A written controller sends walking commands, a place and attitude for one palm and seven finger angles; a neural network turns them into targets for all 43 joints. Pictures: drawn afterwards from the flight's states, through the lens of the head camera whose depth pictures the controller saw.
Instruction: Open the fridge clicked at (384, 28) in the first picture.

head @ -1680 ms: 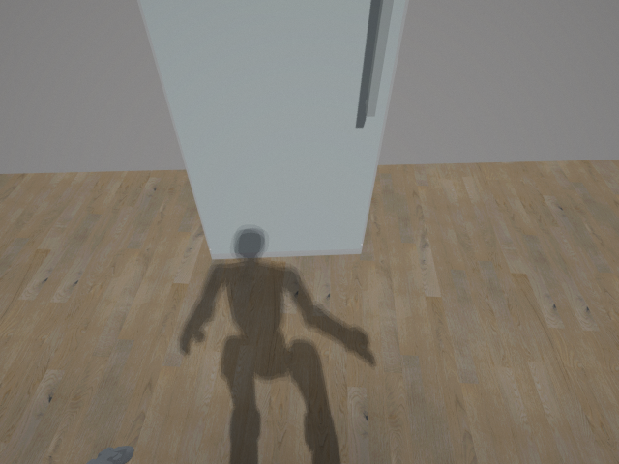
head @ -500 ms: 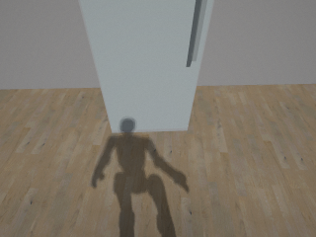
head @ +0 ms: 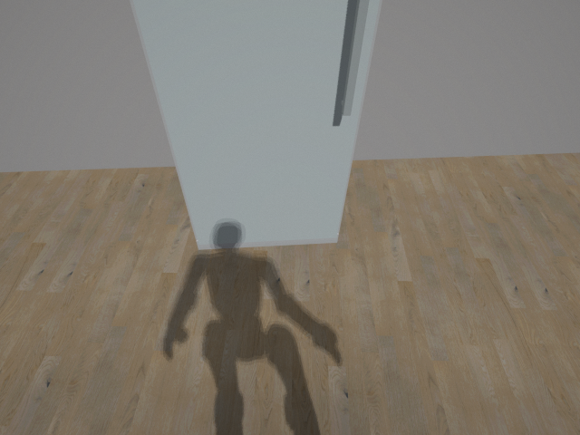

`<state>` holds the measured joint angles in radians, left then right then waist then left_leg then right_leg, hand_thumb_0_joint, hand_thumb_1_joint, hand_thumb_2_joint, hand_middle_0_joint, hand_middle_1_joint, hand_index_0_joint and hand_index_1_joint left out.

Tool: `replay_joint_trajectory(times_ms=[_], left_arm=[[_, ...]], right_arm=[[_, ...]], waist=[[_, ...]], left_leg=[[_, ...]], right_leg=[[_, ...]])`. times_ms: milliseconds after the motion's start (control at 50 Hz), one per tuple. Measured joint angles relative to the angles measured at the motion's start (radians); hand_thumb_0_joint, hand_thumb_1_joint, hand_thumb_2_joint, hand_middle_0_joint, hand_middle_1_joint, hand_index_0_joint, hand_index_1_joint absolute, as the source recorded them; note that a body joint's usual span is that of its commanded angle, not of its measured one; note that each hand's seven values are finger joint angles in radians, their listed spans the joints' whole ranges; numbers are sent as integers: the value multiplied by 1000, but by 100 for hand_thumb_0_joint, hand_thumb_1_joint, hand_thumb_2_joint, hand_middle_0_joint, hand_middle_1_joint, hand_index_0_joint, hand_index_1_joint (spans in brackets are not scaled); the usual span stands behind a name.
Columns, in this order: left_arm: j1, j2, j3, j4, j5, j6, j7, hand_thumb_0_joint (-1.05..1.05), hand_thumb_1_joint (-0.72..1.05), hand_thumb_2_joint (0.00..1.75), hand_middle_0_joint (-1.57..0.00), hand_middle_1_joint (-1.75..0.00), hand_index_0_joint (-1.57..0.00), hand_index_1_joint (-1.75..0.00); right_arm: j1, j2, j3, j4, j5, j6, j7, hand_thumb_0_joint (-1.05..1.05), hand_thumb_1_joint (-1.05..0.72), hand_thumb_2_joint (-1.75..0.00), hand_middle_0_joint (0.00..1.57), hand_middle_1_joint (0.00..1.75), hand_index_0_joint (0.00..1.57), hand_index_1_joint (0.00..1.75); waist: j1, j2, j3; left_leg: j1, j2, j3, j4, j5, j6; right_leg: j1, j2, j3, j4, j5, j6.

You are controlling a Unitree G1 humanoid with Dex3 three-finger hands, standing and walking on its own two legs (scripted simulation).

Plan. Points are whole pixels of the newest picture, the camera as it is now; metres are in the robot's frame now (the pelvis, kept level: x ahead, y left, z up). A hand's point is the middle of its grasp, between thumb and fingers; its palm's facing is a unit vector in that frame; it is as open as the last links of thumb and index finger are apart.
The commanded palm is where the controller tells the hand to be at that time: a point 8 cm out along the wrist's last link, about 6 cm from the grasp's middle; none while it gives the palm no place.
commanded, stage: walk to a spot facing it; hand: right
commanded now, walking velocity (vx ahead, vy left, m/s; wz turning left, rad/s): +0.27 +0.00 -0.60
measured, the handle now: (353, 48) +0.99 -0.10 +0.12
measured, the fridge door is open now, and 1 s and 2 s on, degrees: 0 0 0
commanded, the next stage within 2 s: turn to face it in 0.26 s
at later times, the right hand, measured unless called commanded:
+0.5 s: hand out of the picture +0.11 -0.26 -0.18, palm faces +0.21 +0.97 -0.16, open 7.3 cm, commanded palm none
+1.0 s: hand (445, 380) +0.28 -0.26 -0.18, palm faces +0.06 +0.98 -0.19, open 7.3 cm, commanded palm none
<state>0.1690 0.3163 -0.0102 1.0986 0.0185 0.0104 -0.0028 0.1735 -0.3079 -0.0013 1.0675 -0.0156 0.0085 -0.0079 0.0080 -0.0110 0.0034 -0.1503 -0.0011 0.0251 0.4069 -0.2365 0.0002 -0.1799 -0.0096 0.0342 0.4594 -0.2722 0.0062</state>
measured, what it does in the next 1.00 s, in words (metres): walks ahead: left foot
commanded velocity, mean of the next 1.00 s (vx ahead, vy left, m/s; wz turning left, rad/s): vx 0.08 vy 0.00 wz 0.15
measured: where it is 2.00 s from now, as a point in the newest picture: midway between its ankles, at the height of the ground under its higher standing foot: (314, 388)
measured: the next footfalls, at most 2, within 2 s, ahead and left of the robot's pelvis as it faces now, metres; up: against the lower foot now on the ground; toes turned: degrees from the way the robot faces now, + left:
left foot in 0.72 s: +0.32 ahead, +0.02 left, +0.00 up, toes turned +1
right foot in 1.06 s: +0.29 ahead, -0.22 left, +0.00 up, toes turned -1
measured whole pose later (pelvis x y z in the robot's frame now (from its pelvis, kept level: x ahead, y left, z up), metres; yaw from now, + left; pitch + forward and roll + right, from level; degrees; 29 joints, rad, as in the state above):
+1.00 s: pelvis +0.22 -0.08 -0.01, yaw +1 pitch +0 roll +1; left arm 0.14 0.19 0.04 0.97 0.02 0.01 0.02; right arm 0.23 -0.17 -0.06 0.98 -0.03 0.02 -0.02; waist -0.02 0.01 0.04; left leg -0.33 -0.04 0.02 0.50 -0.17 0.04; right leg -0.38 -0.07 -0.03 0.81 -0.42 0.04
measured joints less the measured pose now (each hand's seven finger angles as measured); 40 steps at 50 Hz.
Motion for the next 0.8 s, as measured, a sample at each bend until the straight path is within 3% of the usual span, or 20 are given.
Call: replay_joint_trajectory(times_ms=[100, 180, 220, 260, 300, 340, 480, 640, 680, 720, 760, 800], left_arm=[[83, -46, 14, -19, 0, 21, -17, 1, 91, 89, -20, -29, -20, -30], [125, -85, 23, -48, -4, 11, -34, 1, 91, 90, -20, -29, -20, -30], [146, -92, 29, -70, 1, -10, -34, 1, 91, 89, -20, -29, -20, -30], [156, -109, 33, -76, 4, -29, -22, 1, 91, 89, -20, -29, -20, -30], [173, -133, 30, -72, 2, -39, -8, 1, 91, 89, -20, -29, -20, -30], [193, -157, 23, -58, 0, -50, 3, 1, 91, 89, -20, -29, -20, -30], [237, -223, 9, 3, -7, -71, 25, 1, 91, 89, -20, -29, -20, -30], [207, -238, 23, 16, 4, -53, 38, 1, 91, 89, -20, -29, -20, -30], [197, -228, 29, 13, 3, -45, 39, 1, 91, 89, -20, -29, -20, -30], [192, -219, 35, 8, -4, -35, 37, 1, 91, 89, -20, -30, -20, -30], [153, -197, 43, 0, -13, -18, 35, 1, 91, 89, -20, -29, -20, -30], [109, -174, 50, -15, -11, -2, 34, 1, 91, 89, -20, -29, -20, -30]], right_arm=[[69, 44, -16, -38, -10, -14, 5, 0, -91, -90, 20, 30, 20, 30], [122, 57, -27, -37, -13, -19, 9, 0, -91, -90, 20, 30, 20, 30], [148, 63, -33, -35, -7, -9, 12, 0, -91, -90, 20, 30, 20, 30], [158, 65, -38, -24, -8, 12, 11, 0, -91, -90, 20, 30, 20, 30], [156, 67, -45, -11, -11, 18, 12, 0, -91, -90, 20, 30, 20, 30], [144, 71, -47, -8, -14, 11, 15, 0, -91, -90, 20, 30, 20, 30], [102, 114, -42, -28, -10, -4, 3, 0, -91, -90, 20, 30, 20, 30], [74, 149, -60, -36, -6, 22, -3, 0, -94, -90, 20, 30, 20, 30], [73, 152, -62, -47, -8, 16, 0, 0, -94, -90, 20, 30, 20, 30], [78, 145, -62, -63, -14, -8, 1, 0, -93, -90, 20, 30, 20, 30], [67, 152, -60, -70, -8, -27, -7, 0, -93, -90, 20, 30, 20, 30], [61, 156, -57, -76, -4, -22, -14, 0, -92, -90, 20, 30, 20, 30]], waist=[[-2, 16, -6], [5, 49, 14], [11, 51, 19], [11, 62, 26], [15, 69, 26], [16, 71, 25], [0, 54, 31], [2, 24, 70], [3, 6, 81], [-3, 2, 83], [-8, -23, 101], [-14, -34, 105]], left_leg=[[27, 30, 59, 7, -39, -6], [52, 82, 107, 52, -96, -44], [9, 109, 117, 192, -179, -50], [-99, 104, 58, 448, -264, -36], [-204, 93, 29, 642, -223, -24], [-280, 95, 29, 713, -147, -24], [-409, 93, 35, 625, -11, -39], [-344, 57, 69, 362, 15, -4], [-292, 38, 80, 299, 15, 8], [-237, 25, 80, 229, 76, 36], [-244, 0, 86, 267, 16, 61], [-227, -21, 82, 243, 0, 67]], right_leg=[[-133, -19, -58, 297, -169, -7], [-145, -39, -122, 228, -123, -6], [-132, -33, -133, 159, -44, -20], [-140, -14, -143, 202, -49, -53], [-107, 3, -146, 167, -62, -71], [-57, 20, -139, 90, -38, -72], [115, 45, -123, -113, 3, -80], [213, 28, -184, -62, -120, -54], [213, 7, -200, 7, -181, -41], [154, -18, -211, 181, -244, -27], [17, -32, -149, 489, -275, -8], [-98, -34, -101, 675, -258, 2]])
